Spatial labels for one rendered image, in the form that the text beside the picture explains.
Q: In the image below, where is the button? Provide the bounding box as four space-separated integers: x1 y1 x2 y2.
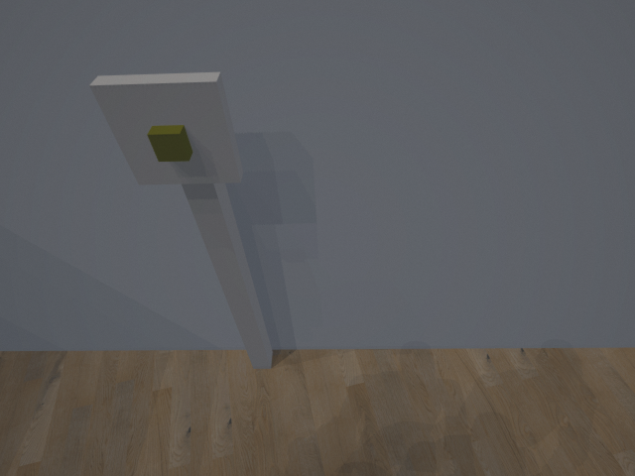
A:
148 125 192 162

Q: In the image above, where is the panel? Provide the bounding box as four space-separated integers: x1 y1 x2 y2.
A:
89 72 273 369

